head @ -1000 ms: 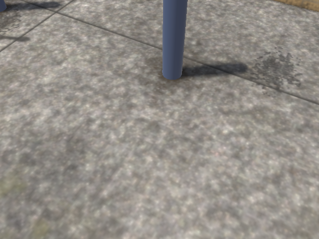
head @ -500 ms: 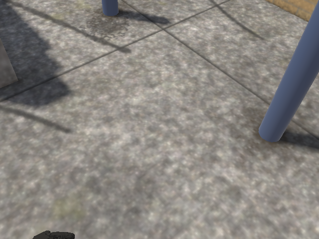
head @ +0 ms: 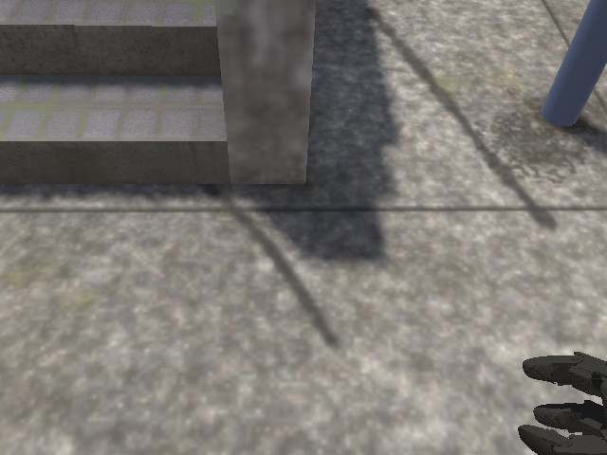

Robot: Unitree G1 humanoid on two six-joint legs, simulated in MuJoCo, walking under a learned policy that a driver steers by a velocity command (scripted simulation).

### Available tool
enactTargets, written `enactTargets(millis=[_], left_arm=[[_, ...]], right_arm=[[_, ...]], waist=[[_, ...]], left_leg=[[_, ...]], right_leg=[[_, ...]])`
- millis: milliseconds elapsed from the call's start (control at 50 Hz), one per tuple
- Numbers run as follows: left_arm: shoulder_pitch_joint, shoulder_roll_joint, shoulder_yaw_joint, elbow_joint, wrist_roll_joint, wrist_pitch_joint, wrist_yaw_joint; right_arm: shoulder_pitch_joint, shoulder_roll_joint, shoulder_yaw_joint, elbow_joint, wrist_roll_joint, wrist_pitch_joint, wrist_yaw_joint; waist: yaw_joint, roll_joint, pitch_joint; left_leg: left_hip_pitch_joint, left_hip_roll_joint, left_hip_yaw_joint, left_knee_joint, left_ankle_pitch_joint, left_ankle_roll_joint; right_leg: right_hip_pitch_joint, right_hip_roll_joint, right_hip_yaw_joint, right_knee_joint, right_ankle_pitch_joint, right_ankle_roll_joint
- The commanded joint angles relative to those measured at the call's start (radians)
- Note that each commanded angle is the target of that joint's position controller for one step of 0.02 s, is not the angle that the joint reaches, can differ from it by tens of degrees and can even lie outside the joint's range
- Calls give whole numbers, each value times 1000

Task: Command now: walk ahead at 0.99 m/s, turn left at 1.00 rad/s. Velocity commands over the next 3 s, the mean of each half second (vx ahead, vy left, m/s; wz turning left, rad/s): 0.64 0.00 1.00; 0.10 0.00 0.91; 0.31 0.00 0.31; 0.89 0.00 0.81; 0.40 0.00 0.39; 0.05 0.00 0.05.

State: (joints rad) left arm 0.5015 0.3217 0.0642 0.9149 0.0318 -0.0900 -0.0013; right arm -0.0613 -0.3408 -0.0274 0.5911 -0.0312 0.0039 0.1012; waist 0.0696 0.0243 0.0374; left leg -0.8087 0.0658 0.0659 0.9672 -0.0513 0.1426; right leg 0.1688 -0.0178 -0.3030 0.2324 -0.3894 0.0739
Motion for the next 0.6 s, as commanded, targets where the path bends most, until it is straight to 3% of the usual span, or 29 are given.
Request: enactTargets(millis=[20,40,60,80,100,120,140,160,180,200,220,240,280,300,320,360,420,440,480,500,520,540,560,580,600], left_arm=[[-99,134,15,-87,-3,-21,9],[-92,168,22,-92,-4,-8,14],[-108,207,31,-101,-2,10,17],[-140,235,39,-117,0,29,19],[-181,232,40,-143,0,45,16],[-161,166,30,-141,16,49,2],[-119,59,4,-240,13,40,-12],[-220,123,6,-315,2,13,-6],[-263,115,-3,-323,-7,-4,-2],[-255,104,-11,-305,-5,-8,4],[-251,94,-15,-295,8,6,8],[-217,101,-13,-281,21,30,9],[-231,80,-17,-284,30,72,5],[-270,64,-24,-313,22,78,6],[-316,55,-28,-332,14,80,8],[-383,39,-39,-349,8,77,10],[-474,25,-57,-377,-7,69,9],[-455,36,-57,-374,-8,65,13],[-335,106,-35,-339,-11,57,35],[-194,139,-22,-298,-10,38,47],[-122,158,-18,-278,-8,27,55],[-92,154,-28,-321,16,36,48],[-152,159,-3,-322,7,45,45],[-268,108,-12,-358,-5,54,58],[-322,39,-35,-362,-4,63,62]], right_arm=[[-29,-8,11,-45,3,-10,9],[22,-25,3,-26,7,-13,-2],[127,-53,-10,3,11,-15,-14],[304,-90,-31,52,14,-16,-28],[530,-137,-62,128,13,-18,-49],[518,-186,-95,159,21,-11,-78],[390,-291,-109,107,8,7,-86],[453,-296,-117,80,4,12,-88],[447,-269,-116,102,9,1,-97],[416,-225,-106,117,13,-14,-104],[367,-199,-97,113,19,-28,-114],[337,-166,-84,106,30,-39,-119],[336,-133,-70,117,46,-51,-109],[368,-150,-76,123,38,-56,-105],[387,-145,-79,132,33,-56,-104],[402,-141,-84,140,28,-43,-105],[460,-125,-86,165,32,-21,-113],[449,-129,-89,163,31,-18,-116],[388,-153,-98,137,24,-27,-122],[332,-161,-102,118,26,-36,-117],[372,-51,-78,101,36,-35,-115],[525,-43,-70,86,42,-27,-134],[576,-87,-70,91,28,-14,-141],[501,-111,-72,93,0,4,-132],[416,-123,-79,87,-11,24,-114]], waist=[[-100,-54,100],[-133,-87,57],[-196,-116,-12],[-281,-139,-102],[-364,-116,-200],[-299,18,-165],[-137,247,-187],[-195,97,-298],[-164,1,-188],[-102,-81,-54],[-55,-112,-20],[-22,-120,-8],[-4,-140,-20],[-18,-94,-24],[-35,-86,-29],[-66,-67,-65],[-125,-20,-75],[-113,-11,-82],[-44,17,-123],[47,-15,-154],[37,-149,-240],[-38,-117,-383],[-55,-167,-491],[-67,-114,-403],[-76,-63,-268]], left_leg=[[242,-71,110,-150,34,50],[295,-110,129,-162,-16,62],[398,-141,126,-166,-77,77],[579,-172,111,-166,-146,95],[864,-194,55,-246,-182,124],[1030,-137,-94,-296,-272,143],[1181,85,-607,-434,-274,259],[1231,156,-851,-612,-256,314],[1120,170,-830,-676,-102,288],[940,139,-723,-671,119,257],[809,90,-608,-649,326,237],[715,65,-525,-637,524,219],[568,-5,-425,-649,703,172],[532,-26,-416,-616,839,165],[541,-61,-392,-590,896,133],[548,-136,-359,-556,809,66],[554,-186,-392,-493,688,-20],[537,-197,-423,-446,652,-49],[536,-205,-489,-268,556,-106],[500,-234,-441,-57,421,-136],[375,-318,-304,253,-496,-145],[289,-303,-254,469,-739,-137],[224,-243,-224,639,-604,-152],[184,-180,-189,598,-471,-153],[200,-143,-173,517,-422,-161]], right_leg=[[-190,-217,-18,-85,1010,-107],[-128,-231,-22,10,1245,-105],[-96,-252,-18,164,1399,-106],[-123,-273,0,384,1483,-117],[-262,-271,27,692,1369,-118],[-520,-146,49,1032,498,-89],[-908,15,111,1391,-128,-28],[-1015,8,318,1413,-76,-31],[-1030,-32,350,1327,-25,-34],[-978,-68,347,1228,3,-28],[-894,-98,349,1168,-18,-14],[-821,-120,342,1113,-24,3],[-713,-136,316,984,-35,26],[-688,-120,299,906,-3,25],[-696,-97,282,844,71,18],[-660,-35,265,689,250,-10],[-551,67,248,450,407,-37],[-467,97,265,376,425,-46],[-297,114,330,268,476,-60],[-139,51,375,148,634,-86],[63,-208,537,204,1027,-158],[155,-505,751,380,1522,-267],[164,-588,876,335,1381,-414],[12,-515,843,230,970,-419],[-142,-405,703,167,686,-362]])
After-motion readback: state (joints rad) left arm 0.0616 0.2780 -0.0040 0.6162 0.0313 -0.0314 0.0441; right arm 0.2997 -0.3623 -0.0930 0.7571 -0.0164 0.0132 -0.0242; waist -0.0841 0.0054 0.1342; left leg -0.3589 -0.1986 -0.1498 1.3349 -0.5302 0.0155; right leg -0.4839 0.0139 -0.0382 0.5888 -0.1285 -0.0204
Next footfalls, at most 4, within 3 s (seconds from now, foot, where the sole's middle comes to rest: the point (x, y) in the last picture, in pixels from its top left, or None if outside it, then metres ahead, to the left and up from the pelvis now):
0.12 left None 0.31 0.06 -0.76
0.52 right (292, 362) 0.68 0.08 -0.76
0.92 left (212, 444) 0.47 0.23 -0.76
1.30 right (280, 386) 0.61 0.10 -0.76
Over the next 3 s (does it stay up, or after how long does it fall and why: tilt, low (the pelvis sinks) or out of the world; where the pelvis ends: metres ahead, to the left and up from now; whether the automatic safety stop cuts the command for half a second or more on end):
stays up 0.55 0.98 0.02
